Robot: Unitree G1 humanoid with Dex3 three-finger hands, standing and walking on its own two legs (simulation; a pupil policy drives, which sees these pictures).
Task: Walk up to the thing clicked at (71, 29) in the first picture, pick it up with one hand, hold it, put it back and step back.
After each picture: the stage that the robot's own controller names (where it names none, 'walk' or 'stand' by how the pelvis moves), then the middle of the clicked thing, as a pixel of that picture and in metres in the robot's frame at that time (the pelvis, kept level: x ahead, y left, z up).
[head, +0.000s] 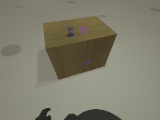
stand; (70, 31) +0.94 +0.28 -0.01
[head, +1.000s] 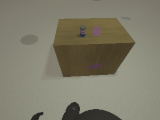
walk; (82, 31) +0.89 +0.18 +0.00
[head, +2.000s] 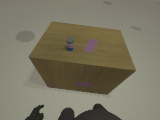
walk; (70, 44) +0.62 +0.20 +0.01
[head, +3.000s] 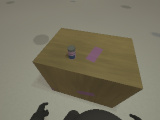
stand; (71, 52) +0.55 +0.20 +0.00
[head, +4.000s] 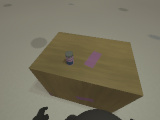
stand; (69, 58) +0.50 +0.20 -0.01
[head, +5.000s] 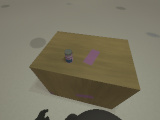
stand; (68, 56) +0.53 +0.22 -0.01
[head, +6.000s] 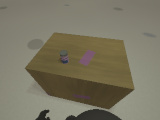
stand; (64, 57) +0.52 +0.25 -0.02
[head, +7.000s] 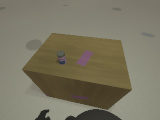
stand; (61, 57) +0.51 +0.27 -0.01
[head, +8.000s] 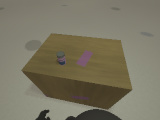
stand; (61, 58) +0.51 +0.27 -0.01
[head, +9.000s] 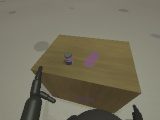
rise first; (68, 58) +0.51 +0.25 -0.01
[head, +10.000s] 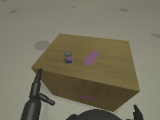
go down; (68, 57) +0.52 +0.25 -0.01
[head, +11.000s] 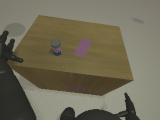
go down; (56, 48) +0.52 +0.23 +0.02
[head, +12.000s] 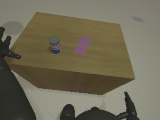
go down; (55, 45) +0.52 +0.23 +0.04
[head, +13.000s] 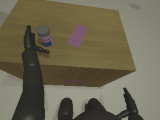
close in; (45, 37) +0.53 +0.25 +0.08
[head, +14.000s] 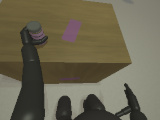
lift; (37, 33) +0.55 +0.25 +0.09
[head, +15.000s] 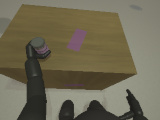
lift; (41, 48) +0.46 +0.27 +0.08
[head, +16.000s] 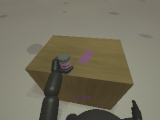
lift; (65, 63) +0.33 +0.17 +0.16
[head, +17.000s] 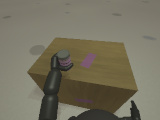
hold; (65, 60) +0.33 +0.17 +0.18
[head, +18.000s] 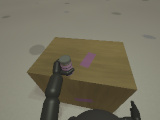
hold; (66, 65) +0.33 +0.16 +0.14
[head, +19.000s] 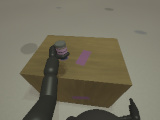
crouch; (62, 50) +0.43 +0.19 +0.17
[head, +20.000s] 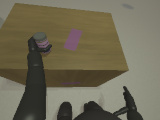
lower; (43, 43) +0.51 +0.25 +0.05
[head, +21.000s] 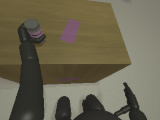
lower; (35, 32) +0.55 +0.25 +0.09
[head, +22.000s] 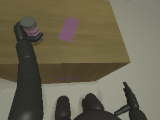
lower; (32, 30) +0.56 +0.26 +0.09
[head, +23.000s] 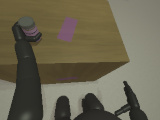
lower; (31, 30) +0.56 +0.26 +0.10
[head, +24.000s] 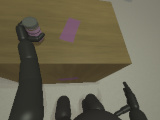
loosen; (34, 30) +0.55 +0.26 +0.09
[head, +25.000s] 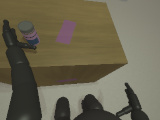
sink last; (30, 34) +0.54 +0.27 +0.09
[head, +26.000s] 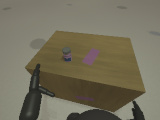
sink last; (67, 54) +0.51 +0.23 +0.04
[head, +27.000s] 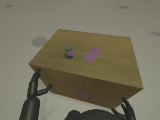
stand; (69, 52) +0.54 +0.24 +0.02
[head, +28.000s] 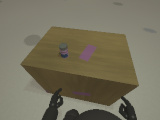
stand; (64, 50) +0.54 +0.25 +0.03
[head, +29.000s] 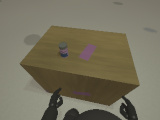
stand; (63, 50) +0.54 +0.25 +0.04
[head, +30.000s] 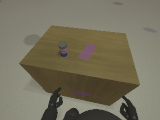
stand; (63, 49) +0.54 +0.25 +0.04
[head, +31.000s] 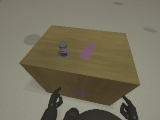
stand; (63, 49) +0.54 +0.25 +0.05
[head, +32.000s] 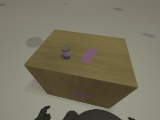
stand; (66, 53) +0.54 +0.24 +0.02
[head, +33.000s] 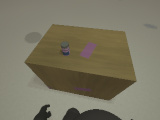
walk; (65, 49) +0.57 +0.24 +0.00
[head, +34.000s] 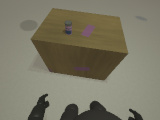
walk; (68, 27) +0.79 +0.25 +0.00
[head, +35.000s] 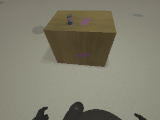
stand; (70, 19) +1.11 +0.36 +0.01
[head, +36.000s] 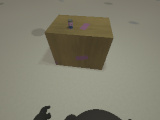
stand; (70, 24) +1.14 +0.32 -0.01
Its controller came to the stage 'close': yes
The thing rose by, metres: 0.20
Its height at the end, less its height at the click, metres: +0.00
